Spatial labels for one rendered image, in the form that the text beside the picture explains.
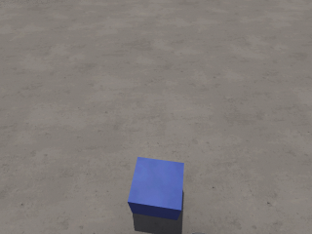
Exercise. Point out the carton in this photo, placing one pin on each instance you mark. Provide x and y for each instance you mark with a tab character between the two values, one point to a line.
156	188

